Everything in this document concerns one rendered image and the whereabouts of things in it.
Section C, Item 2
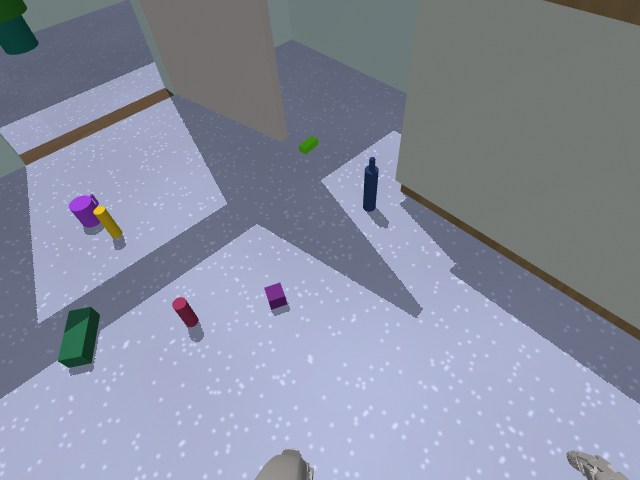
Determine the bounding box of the right robot hand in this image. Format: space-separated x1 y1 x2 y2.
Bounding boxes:
566 451 628 480

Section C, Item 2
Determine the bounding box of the potted plant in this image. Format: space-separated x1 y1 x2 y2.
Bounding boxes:
0 0 39 55

